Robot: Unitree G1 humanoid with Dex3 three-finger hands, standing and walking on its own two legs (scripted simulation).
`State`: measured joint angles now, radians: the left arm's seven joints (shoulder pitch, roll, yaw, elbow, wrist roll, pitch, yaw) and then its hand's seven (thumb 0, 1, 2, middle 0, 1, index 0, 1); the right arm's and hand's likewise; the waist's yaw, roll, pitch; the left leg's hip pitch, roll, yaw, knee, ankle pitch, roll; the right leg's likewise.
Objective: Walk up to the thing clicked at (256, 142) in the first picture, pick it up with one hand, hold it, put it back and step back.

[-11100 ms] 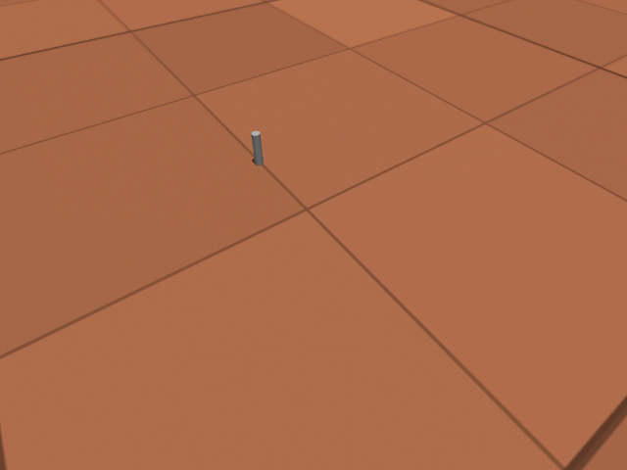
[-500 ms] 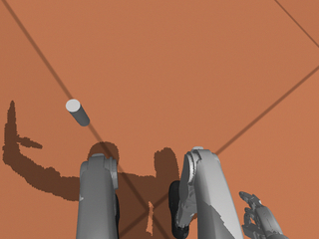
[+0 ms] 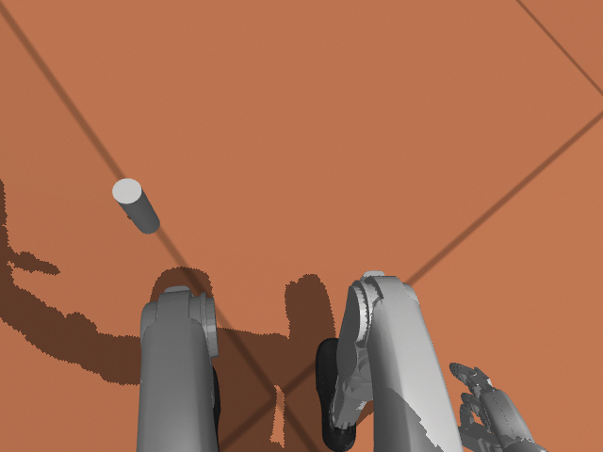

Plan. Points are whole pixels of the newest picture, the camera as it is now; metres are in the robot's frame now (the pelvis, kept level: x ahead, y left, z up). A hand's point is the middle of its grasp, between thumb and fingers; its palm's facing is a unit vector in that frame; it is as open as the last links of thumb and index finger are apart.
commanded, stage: approach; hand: left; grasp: from the side
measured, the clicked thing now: (139, 209) +0.49 +0.24 -0.29
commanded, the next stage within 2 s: close in in 0.54 s
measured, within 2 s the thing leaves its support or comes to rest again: neither
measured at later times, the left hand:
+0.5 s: hand (33, 213) +0.43 +0.35 -0.16, palm faces +0.12 -0.99 +0.03, open 17.6 cm
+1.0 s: hand (127, 228) +0.44 +0.25 -0.26, palm faces +0.12 -0.99 +0.03, open 17.7 cm
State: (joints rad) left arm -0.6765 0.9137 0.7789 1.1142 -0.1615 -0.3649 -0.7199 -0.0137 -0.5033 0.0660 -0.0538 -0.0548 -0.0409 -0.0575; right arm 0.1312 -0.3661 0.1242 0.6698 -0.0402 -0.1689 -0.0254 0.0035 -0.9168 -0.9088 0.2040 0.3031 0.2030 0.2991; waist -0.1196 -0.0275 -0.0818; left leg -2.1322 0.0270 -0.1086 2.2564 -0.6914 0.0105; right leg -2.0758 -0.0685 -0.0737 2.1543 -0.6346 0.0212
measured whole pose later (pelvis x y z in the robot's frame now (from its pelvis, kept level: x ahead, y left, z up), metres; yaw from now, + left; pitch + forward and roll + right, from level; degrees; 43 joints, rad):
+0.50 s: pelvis -0.01 +0.00 -0.06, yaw -4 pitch +25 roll -12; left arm -0.71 0.92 0.76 1.32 -0.18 -0.68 -0.64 -0.01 -0.59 0.03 -0.07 -0.08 -0.06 -0.09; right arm 0.01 -0.39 0.28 0.62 -0.15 -0.14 0.03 0.00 -0.91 -0.90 0.20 0.30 0.20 0.30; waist -0.21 -0.14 0.12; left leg -2.23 0.03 -0.20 2.48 -0.70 0.01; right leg -2.14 -0.04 -0.13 2.31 -0.61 0.03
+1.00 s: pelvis -0.02 +0.01 -0.09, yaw -8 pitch +15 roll -17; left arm -0.67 0.85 0.61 1.46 -0.13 -1.01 -0.30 -0.02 -0.61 0.02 -0.07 -0.08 -0.06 -0.07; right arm -0.11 -0.40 0.46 0.58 -0.31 -0.04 0.10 0.00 -0.95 -0.91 0.20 0.30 0.20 0.30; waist -0.26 -0.23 0.28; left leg -2.23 0.02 -0.32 2.64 -0.71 0.02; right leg -2.08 0.00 -0.21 2.37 -0.57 0.06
